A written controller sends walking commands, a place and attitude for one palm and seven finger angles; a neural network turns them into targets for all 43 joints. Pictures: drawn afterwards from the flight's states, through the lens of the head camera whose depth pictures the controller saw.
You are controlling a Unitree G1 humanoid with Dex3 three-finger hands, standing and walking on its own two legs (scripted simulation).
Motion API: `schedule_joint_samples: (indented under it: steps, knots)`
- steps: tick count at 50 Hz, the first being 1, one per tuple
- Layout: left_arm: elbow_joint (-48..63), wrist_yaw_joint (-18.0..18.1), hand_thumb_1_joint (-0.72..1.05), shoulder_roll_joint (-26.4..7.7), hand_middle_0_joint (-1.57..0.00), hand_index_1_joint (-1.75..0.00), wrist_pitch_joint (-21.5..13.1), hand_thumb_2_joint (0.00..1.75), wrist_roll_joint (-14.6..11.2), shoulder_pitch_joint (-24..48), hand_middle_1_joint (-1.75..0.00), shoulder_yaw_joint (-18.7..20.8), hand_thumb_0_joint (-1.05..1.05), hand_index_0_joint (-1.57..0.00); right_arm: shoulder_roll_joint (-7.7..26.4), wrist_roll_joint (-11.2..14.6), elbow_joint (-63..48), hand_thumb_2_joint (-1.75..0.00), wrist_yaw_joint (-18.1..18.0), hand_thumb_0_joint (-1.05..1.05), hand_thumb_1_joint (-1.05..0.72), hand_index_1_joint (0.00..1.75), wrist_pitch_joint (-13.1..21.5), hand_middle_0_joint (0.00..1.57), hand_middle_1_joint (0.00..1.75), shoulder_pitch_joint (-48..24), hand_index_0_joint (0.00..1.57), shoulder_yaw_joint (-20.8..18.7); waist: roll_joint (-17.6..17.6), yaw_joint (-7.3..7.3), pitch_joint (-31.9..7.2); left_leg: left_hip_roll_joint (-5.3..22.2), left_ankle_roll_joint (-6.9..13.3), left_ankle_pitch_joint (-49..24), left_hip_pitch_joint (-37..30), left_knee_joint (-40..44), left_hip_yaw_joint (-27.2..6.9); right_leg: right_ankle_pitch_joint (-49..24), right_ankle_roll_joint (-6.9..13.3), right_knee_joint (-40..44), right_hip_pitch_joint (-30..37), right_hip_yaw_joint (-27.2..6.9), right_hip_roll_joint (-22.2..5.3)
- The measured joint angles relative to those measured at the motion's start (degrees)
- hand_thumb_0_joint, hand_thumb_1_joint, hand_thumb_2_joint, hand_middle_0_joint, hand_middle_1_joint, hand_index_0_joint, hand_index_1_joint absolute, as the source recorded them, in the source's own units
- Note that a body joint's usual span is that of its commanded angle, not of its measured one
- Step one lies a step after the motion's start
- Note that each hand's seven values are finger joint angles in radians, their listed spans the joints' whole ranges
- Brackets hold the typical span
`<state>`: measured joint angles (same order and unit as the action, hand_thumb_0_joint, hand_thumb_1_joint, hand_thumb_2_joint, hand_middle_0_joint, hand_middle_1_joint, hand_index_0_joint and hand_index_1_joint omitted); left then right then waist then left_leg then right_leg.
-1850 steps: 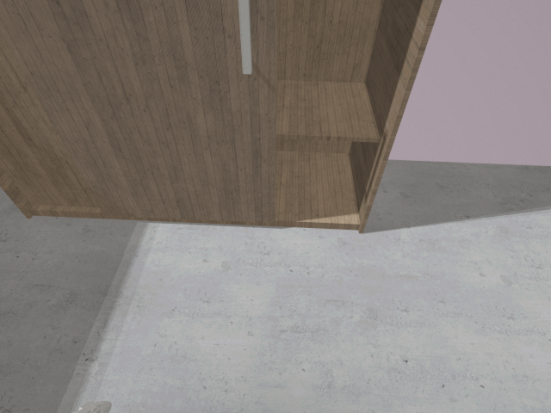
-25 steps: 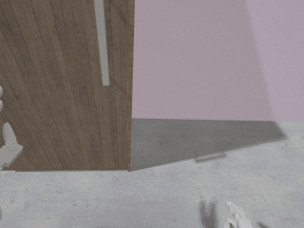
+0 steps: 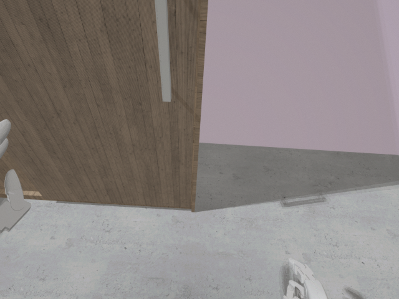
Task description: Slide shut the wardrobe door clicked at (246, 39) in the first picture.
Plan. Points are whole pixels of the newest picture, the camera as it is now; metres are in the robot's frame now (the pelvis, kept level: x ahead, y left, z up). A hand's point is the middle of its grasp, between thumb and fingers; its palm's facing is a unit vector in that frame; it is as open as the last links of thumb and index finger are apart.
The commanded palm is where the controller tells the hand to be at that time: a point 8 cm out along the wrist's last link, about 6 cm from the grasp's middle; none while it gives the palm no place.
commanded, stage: stop stepping back and stand still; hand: left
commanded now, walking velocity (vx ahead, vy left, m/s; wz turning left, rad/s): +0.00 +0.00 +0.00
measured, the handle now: (164, 41) +0.68 +0.14 +0.21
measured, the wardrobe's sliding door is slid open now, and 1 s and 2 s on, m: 0.00 0.00 0.00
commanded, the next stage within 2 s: let the arm hang, fingers relaxed in 0.34 s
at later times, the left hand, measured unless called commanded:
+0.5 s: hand (50, 202) +0.24 +0.27 +0.12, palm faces +0.29 -0.81 -0.51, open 7.4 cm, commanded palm none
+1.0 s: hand out of the picture +0.00 +0.23 -0.16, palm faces +0.02 -0.97 -0.26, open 7.2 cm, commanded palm none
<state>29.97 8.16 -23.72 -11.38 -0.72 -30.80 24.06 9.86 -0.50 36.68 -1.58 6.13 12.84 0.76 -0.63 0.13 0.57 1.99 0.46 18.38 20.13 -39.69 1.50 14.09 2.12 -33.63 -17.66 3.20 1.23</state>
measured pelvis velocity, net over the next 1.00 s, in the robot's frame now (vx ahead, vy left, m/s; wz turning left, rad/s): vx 0.02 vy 0.01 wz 0.02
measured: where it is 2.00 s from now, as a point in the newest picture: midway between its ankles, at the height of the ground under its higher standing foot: outside the picture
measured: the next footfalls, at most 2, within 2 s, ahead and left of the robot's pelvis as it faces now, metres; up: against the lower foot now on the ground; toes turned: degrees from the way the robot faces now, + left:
none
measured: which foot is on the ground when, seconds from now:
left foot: down 0.00-1.00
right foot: down 0.00-1.00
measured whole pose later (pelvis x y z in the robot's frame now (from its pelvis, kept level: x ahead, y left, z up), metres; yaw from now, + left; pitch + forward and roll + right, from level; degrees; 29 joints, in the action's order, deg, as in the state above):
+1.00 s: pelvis +0.02 +0.01 +0.02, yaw +1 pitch +0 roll +0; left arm -66.2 0.2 -14.9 1.1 0.4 -13.7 1.1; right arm 12.7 -1.2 63.5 -0.6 -1.3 14.5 -0.1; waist 0.1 0.4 4.9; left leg -0.2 1.2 11.4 12.6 -24.2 1.5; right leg 10.4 0.5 -22.6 -12.0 3.3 -0.5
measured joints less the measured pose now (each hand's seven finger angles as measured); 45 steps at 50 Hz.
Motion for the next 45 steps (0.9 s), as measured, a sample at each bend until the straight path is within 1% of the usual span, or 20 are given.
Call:
schedule_joint_samples:
  steps: [2,6,9,13,18,22,23,24,26,28,29,31,34,37,38,41,45]
  knots:
    - [-0.41,0.21,0.89,0.44,-0.21,-0.31,0.02,0.90,-0.24,0.06,-0.30,-0.04,0.02,-0.22,0.98,0.23,0.35,-0.90,-0.43,0.01,-0.90,0.30,-0.36,0.21,0.30,0.16,0.20,-0.41,0.52,0.38,-0.09,-0.09,0.36,-1.60,-1.77,3.40,0.00,0.52,-0.44,0.15,0.07,0.05,-0.02]
    - [-3.23,0.77,0.89,1.46,-0.21,-0.31,0.24,0.90,-0.17,1.44,-0.30,0.39,0.02,-0.22,1.61,0.49,1.13,-0.90,-1.63,0.01,-0.90,0.30,-0.51,0.21,0.30,-0.15,0.20,-0.90,-0.64,1.06,0.59,-1.56,0.67,-2.85,-3.91,6.51,1.22,0.59,-1.50,0.86,0.99,-1.15,-1.47]
    - [-4.50,1.11,0.89,1.91,-0.21,-0.31,0.44,0.90,0.30,2.64,-0.30,0.28,0.02,-0.22,1.52,0.57,0.52,-0.90,-2.00,0.02,-0.90,0.30,0.15,0.20,0.30,-0.17,0.20,-0.86,-0.73,0.95,0.94,-2.01,0.82,-3.58,-4.85,8.42,1.29,0.17,-1.77,2.10,1.67,-1.22,-1.86]
    - [-3.87,1.12,0.89,2.28,-0.21,-0.30,0.19,0.90,0.34,2.56,-0.30,-0.41,0.02,-0.21,1.10,0.65,-0.50,-0.90,-1.58,0.02,-0.90,0.30,0.66,0.20,0.30,-0.86,0.20,-0.59,-0.33,0.60,1.28,-1.56,0.57,-3.88,-4.99,9.32,1.17,-0.61,-1.55,3.97,2.23,-1.09,-1.35]
    - [-2.32,0.69,0.89,1.89,-0.21,-0.30,-0.23,0.90,-0.19,0.67,-0.30,-1.04,0.02,-0.22,0.81,0.68,-1.56,-0.90,-1.35,0.01,-0.90,0.30,0.35,0.20,0.30,-1.94,0.20,-0.49,0.01,0.15,1.22,-1.02,0.32,-3.78,-4.75,9.68,1.50,-1.05,-1.31,4.95,2.07,-1.42,-0.79]
    - [-2.39,0.56,0.89,1.29,-0.21,-0.31,-0.15,0.90,-0.52,-0.02,-0.30,-0.82,0.02,-0.22,1.02,0.75,-2.02,-0.90,-1.64,0.01,-0.90,0.30,-0.17,0.20,0.30,-2.21,0.20,-0.63,0.32,0.12,1.06,-0.92,0.27,-3.87,-4.76,10.22,1.68,-1.17,-1.29,5.43,1.98,-1.61,-0.67]
    - [-5.45,-0.43,0.89,0.75,-0.21,-0.30,-0.95,0.90,0.22,1.40,-0.30,-2.05,0.02,-0.22,1.80,0.71,-0.70,-0.90,-0.71,0.01,-0.90,0.30,1.02,0.20,0.30,-2.36,0.20,-0.98,0.94,0.12,0.53,-1.01,0.33,-3.80,-3.72,9.37,1.25,-1.07,-1.38,4.93,1.32,-1.18,-0.80]
    - [-10.87,-2.17,0.89,0.22,-0.21,-0.30,-0.36,0.90,0.98,4.12,-0.30,-4.56,0.01,-0.21,3.12,0.69,1.13,-0.90,0.46,0.01,-0.90,0.30,1.33,0.20,0.30,-2.75,0.20,-1.40,1.88,0.38,-0.16,-1.27,0.44,-3.43,-2.56,8.11,0.77,-0.61,-1.51,3.86,0.47,-0.69,-1.11]
    - [-25.02,-5.16,0.90,0.71,-0.20,-0.30,3.75,0.90,1.82,10.03,-0.30,-10.36,0.01,-0.21,5.70,0.42,4.97,-0.90,1.89,0.01,-0.90,0.30,-0.51,0.20,0.30,-4.03,0.20,-1.86,3.71,0.70,-1.63,-1.96,0.77,-2.44,-0.89,5.82,0.27,0.83,-1.80,1.21,-1.10,-0.19,-1.89]
    - [-40.17,-6.83,0.90,2.72,-0.20,-0.30,8.43,0.90,2.20,14.73,-0.30,-15.04,0.01,-0.21,7.22,-0.04,7.93,-0.90,2.36,0.01,-0.90,0.30,-2.87,0.20,0.30,-5.10,0.20,-1.90,4.61,0.34,-2.29,-2.56,1.12,-1.68,-0.35,4.36,0.23,2.09,-1.99,-1.00,-1.90,-0.17,-2.55]
    - [-47.18,-7.37,0.90,3.86,-0.20,-0.30,10.38,0.90,2.31,16.39,-0.30,-16.92,0.01,-0.21,7.55,-0.26,8.97,-0.90,2.47,0.01,-0.90,0.30,-3.80,0.20,0.30,-5.34,0.20,-1.84,4.57,-0.03,-2.24,-2.79,1.27,-1.51,-0.42,4.04,0.32,2.50,-2.05,-1.73,-2.01,-0.25,-2.80]
    - [-59.20,-8.12,0.90,6.09,-0.19,-0.30,13.15,0.90,2.37,18.42,-0.30,-20.13,0.01,-0.20,7.63,-0.67,10.56,-0.90,2.61,0.01,-0.90,0.30,-5.14,0.20,0.30,-5.30,0.20,-1.61,3.67,-0.90,-1.46,-3.12,1.35,-1.57,-1.01,4.15,0.55,2.82,-2.14,-2.40,-1.83,-0.50,-3.14]
    - [-72.47,-8.80,0.91,9.65,-0.19,-0.30,14.95,0.90,2.12,19.24,-0.30,-23.81,0.01,-0.20,7.22,-1.19,13.13,-0.90,2.56,0.01,-0.91,0.30,-6.31,0.20,0.30,-4.39,0.20,-1.01,1.74,-1.69,0.60,-3.04,1.25,-2.57,-2.43,6.07,0.80,1.85,-2.10,-0.84,-0.69,-0.77,-2.99]
    - [-81.11,-9.29,0.91,12.89,-0.20,-0.30,14.83,0.90,1.79,18.35,-0.30,-25.88,0.02,-0.20,6.56,-1.26,16.50,-0.90,2.32,0.01,-0.91,0.30,-7.02,0.20,0.30,-2.68,0.20,-0.47,0.08,-1.56,2.42,-2.68,1.11,-4.16,-3.73,9.06,0.75,-0.07,-1.90,2.67,0.81,-0.70,-2.50]
    - [-83.04,-8.43,0.94,13.23,-0.20,-0.30,14.41,0.90,1.50,18.09,-0.30,-24.95,0.01,-0.21,6.12,-1.24,17.71,-0.90,2.15,0.01,-0.91,0.30,-7.16,0.20,0.30,-1.89,0.20,-0.42,-0.40,-1.31,2.85,-2.54,1.02,-4.69,-3.94,9.94,0.53,-0.69,-1.79,3.87,1.23,-0.47,-2.33]
    - [-87.77,-8.30,0.98,12.03,-0.21,-0.30,13.39,0.90,1.37,17.40,-0.30,-24.05,0.00,-0.21,4.91,-1.17,21.30,-0.90,1.66,0.01,-0.91,0.30,-7.50,0.20,0.30,0.27,0.20,-0.35,-1.04,-0.35,3.78,-2.21,0.74,-5.89,-4.69,12.10,-0.04,-2.20,-1.49,6.96,2.57,0.12,-1.90]
    - [-92.68,-8.29,0.96,10.39,-0.20,-0.30,12.74,0.90,1.22,16.56,-0.30,-23.51,0.00,-0.21,3.76,-0.95,24.89,-0.90,1.19,0.01,-0.91,0.30,-7.72,0.20,0.30,1.83,0.20,-0.60,-0.43,0.22,4.27,-2.00,0.63,-6.49,-5.93,13.81,-0.31,-3.29,-1.43,9.67,4.32,0.39,-1.59]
